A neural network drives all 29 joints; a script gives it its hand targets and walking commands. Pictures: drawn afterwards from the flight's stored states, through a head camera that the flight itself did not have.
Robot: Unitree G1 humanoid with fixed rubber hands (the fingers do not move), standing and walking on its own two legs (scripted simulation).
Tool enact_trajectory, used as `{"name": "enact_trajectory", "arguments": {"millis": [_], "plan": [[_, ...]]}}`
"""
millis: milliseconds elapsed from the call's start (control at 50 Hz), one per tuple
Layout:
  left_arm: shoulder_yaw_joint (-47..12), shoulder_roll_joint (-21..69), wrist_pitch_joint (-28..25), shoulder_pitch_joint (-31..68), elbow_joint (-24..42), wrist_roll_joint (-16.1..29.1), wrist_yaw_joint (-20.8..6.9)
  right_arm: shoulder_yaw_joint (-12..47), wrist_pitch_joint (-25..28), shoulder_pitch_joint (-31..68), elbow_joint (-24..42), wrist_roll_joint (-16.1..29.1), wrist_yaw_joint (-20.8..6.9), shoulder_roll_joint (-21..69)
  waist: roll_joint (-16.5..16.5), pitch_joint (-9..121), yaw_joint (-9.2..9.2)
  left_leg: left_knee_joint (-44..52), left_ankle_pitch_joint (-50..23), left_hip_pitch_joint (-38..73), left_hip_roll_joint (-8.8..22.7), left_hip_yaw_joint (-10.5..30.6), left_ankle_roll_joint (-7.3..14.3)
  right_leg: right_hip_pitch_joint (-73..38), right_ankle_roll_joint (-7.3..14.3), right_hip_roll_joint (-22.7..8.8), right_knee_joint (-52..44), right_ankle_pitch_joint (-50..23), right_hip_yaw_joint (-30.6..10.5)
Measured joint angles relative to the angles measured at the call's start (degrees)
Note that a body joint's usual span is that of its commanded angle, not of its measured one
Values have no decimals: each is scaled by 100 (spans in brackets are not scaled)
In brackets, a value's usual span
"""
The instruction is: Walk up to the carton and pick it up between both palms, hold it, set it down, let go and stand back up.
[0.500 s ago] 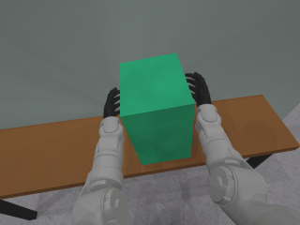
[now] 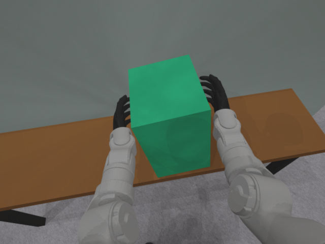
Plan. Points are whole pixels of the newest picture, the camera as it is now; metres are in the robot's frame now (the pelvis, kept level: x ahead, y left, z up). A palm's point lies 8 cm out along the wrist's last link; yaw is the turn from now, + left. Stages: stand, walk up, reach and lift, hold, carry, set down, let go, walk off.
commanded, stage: set down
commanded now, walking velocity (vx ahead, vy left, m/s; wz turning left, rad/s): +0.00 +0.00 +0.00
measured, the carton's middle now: (172, 121) +0.43 +0.01 -0.02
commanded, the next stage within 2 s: none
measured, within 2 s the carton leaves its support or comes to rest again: rests again in 1.76 s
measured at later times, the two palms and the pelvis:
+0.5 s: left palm (119, 126) +0.39 +0.15 +0.03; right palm (214, 101) +0.45 -0.10 +0.06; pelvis +0.00 +0.00 +0.00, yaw +0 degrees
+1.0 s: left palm (124, 124) +0.41 +0.14 +0.01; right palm (217, 107) +0.45 -0.11 +0.03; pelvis +0.01 +0.00 -0.01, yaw +0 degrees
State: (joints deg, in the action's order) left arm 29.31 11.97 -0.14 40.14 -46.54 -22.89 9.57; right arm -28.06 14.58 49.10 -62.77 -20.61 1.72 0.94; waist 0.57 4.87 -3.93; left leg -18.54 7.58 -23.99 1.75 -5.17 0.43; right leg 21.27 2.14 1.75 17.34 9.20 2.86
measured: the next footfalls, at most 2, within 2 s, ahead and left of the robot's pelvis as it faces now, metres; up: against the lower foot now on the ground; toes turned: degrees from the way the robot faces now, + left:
none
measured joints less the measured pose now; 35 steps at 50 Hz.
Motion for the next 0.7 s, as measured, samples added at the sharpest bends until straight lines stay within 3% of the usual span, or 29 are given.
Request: {"name": "enact_trajectory", "arguments": {"millis": [280,520,700], "plan": [[383,-130,-509,479,-849,-161,70,-605,63,286,-208,-499,-56,-21,18,270,-135,-10,-73,-341,0,-39,13,398,4,-15,117,-22,-1],[663,-148,-650,485,-871,-397,-29,-1104,69,419,-179,-902,-131,168,-135,151,-91,93,-112,-292,-12,-20,-3,351,21,-30,58,-14,53],[528,-167,-707,460,-753,-325,-18,-1054,171,385,-65,-853,-157,205,-119,260,-75,-104,-1,-650,6,-41,11,669,0,-34,170,49,61]]}}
